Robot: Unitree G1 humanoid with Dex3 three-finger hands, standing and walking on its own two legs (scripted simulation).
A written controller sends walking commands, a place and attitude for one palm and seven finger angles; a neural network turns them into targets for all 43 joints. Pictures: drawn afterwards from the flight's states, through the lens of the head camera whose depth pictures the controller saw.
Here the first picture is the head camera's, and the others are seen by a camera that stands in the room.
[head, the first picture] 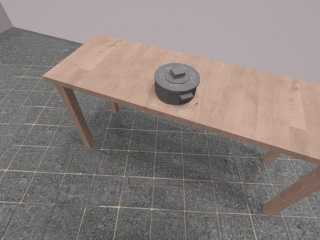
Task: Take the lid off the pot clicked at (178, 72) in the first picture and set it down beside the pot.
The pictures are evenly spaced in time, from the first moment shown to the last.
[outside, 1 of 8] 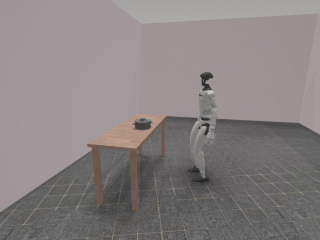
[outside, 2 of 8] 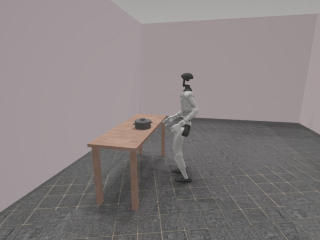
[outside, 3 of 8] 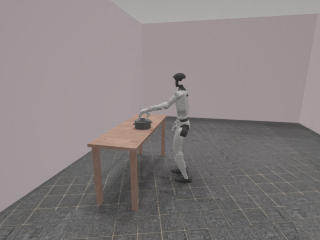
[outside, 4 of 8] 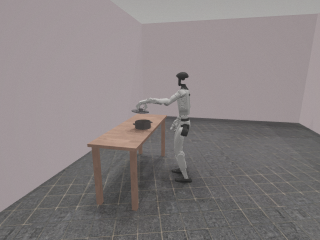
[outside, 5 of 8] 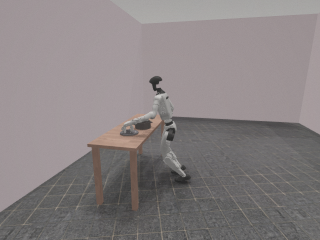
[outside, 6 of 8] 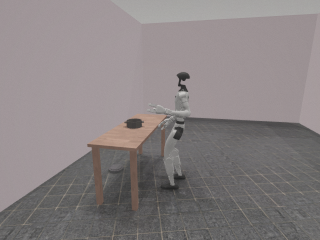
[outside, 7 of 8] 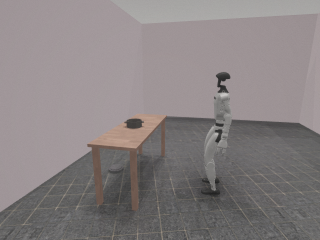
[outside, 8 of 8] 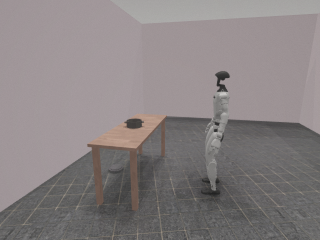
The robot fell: no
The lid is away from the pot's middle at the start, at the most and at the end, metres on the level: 0.00 0.33 0.32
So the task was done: no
